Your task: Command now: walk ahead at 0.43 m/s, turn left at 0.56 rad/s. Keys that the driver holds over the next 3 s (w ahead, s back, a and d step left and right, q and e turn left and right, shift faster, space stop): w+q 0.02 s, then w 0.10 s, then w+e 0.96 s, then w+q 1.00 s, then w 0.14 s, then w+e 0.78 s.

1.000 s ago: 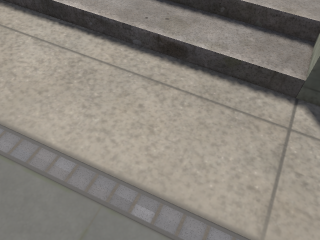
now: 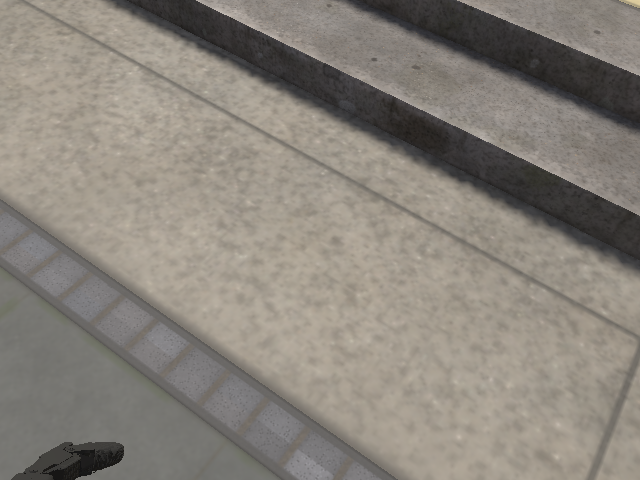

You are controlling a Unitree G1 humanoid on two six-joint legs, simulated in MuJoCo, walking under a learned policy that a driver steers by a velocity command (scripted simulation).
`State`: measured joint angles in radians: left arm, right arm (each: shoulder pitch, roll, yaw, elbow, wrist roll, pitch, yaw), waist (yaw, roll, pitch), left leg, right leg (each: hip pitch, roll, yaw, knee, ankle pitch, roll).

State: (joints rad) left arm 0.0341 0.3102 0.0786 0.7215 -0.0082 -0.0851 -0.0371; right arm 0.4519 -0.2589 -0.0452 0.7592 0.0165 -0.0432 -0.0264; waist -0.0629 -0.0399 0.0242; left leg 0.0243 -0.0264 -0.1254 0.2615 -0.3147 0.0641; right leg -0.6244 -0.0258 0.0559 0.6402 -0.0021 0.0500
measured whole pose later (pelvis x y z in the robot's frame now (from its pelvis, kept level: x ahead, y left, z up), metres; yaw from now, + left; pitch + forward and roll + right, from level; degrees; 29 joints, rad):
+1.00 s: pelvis +0.55 -0.01 -0.01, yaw -20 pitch +1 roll +2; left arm 0.07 0.29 0.05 0.64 -0.02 -0.02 -0.05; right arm 0.36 -0.30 -0.08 0.80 0.01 -0.08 -0.01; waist -0.10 -0.04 0.05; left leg 0.05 0.00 0.21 0.25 -0.31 -0.01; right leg -0.65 -0.08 0.01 0.70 -0.03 -0.02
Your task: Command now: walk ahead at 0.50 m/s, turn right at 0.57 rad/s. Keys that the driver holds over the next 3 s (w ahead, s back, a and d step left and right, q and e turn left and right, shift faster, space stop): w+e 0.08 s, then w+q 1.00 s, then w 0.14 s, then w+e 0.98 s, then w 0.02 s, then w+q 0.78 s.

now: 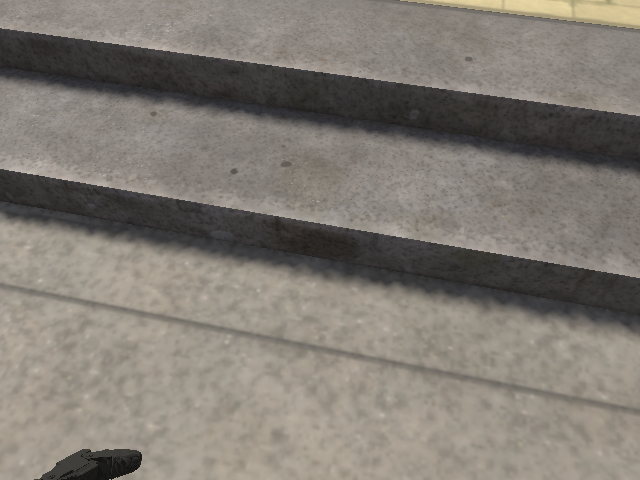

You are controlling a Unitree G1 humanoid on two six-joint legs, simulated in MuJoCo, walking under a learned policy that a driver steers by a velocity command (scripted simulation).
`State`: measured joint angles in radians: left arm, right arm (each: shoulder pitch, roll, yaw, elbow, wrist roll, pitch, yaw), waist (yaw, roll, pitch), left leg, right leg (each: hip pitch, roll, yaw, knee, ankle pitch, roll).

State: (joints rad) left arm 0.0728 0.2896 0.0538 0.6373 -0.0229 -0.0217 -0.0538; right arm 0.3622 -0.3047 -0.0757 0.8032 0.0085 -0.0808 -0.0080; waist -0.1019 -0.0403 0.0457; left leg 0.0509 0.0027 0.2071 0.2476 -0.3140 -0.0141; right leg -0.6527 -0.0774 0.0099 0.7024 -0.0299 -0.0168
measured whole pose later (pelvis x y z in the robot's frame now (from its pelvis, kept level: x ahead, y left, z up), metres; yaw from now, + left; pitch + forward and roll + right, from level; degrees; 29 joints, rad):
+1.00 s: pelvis +0.55 +0.01 +0.01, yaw +19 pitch +1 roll +1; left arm 0.11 0.28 0.01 0.73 0.04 -0.03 -0.02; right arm 0.38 -0.29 -0.07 0.84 -0.01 -0.04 0.02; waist -0.06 -0.04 0.05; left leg -0.07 -0.14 -0.13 0.31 -0.25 0.11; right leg -0.61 -0.09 0.05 0.71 -0.09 0.06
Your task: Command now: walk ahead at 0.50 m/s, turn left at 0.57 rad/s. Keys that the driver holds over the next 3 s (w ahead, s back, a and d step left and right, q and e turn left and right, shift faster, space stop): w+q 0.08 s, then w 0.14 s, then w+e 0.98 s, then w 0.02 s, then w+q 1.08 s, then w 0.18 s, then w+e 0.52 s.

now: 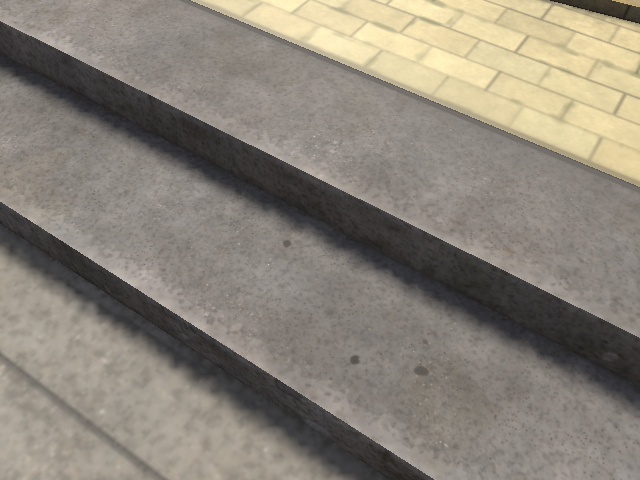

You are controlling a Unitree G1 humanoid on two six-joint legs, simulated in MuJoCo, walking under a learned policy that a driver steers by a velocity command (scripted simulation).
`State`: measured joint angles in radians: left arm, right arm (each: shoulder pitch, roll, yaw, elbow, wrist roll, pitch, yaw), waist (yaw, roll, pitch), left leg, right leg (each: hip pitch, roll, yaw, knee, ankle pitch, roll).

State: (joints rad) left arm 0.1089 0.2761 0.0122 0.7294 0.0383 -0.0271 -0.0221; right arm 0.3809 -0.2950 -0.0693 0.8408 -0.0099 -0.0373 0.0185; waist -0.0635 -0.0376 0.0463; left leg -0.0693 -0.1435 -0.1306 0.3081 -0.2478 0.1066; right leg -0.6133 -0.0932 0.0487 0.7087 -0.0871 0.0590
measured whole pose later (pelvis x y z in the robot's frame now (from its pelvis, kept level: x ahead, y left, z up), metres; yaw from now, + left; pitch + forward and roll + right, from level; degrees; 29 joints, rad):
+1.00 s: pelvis +0.46 -0.02 +0.00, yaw -13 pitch +4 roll -1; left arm -0.06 0.10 -0.03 0.55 0.03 0.04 0.00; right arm 0.54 -0.18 0.01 1.07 -0.02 -0.09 -0.03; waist -0.02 -0.01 0.00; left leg 0.05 0.05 0.27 0.19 -0.30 -0.01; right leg -1.18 -0.04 -0.08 1.69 -0.45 -0.12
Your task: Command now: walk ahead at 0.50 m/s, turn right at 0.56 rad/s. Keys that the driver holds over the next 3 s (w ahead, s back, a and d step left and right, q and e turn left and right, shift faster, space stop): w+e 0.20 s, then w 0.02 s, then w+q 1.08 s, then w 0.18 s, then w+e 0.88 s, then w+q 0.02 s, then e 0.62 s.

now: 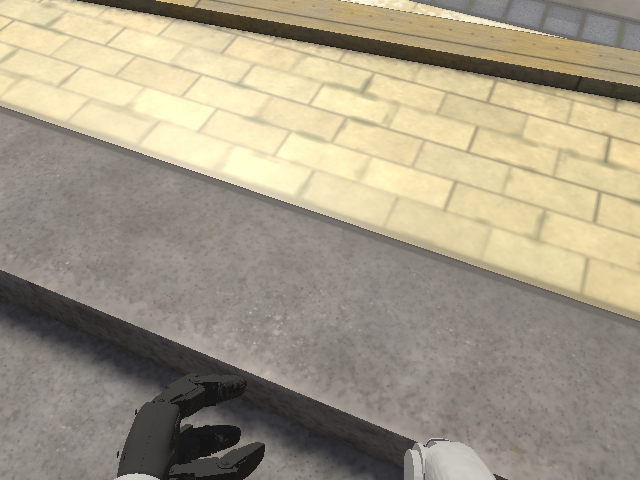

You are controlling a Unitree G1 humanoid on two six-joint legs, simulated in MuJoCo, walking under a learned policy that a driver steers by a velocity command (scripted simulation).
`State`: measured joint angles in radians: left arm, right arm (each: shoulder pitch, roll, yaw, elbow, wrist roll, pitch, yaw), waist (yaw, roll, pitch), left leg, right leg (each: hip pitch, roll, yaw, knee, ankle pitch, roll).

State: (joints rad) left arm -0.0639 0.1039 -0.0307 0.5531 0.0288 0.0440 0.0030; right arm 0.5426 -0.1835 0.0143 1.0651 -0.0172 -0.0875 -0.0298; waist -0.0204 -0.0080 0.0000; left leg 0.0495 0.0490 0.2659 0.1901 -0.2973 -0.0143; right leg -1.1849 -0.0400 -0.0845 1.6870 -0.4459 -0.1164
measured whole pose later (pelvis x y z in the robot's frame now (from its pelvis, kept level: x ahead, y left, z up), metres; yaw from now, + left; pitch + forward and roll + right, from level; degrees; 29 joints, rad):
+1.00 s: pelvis +0.69 -0.09 +0.26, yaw +7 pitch +4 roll +0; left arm -0.02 0.19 -0.05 0.69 0.07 -0.06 -0.05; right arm 0.46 -0.16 0.02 0.95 -0.03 -0.15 0.07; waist -0.10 0.02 -0.12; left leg -0.18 -0.15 -0.17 0.49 -0.36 0.10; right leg -0.84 -0.09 0.07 0.90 -0.02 0.07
